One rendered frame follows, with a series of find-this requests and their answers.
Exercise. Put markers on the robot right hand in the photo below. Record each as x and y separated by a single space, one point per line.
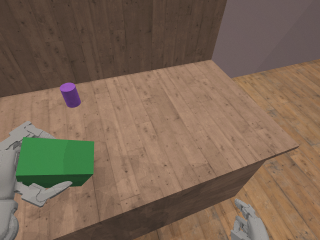
253 228

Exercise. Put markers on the robot left forearm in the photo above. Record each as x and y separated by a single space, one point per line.
9 225

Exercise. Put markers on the robot left hand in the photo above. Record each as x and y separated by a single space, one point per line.
9 156

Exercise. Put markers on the table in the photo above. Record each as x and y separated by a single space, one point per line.
173 133

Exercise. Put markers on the sponge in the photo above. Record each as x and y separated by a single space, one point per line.
48 162

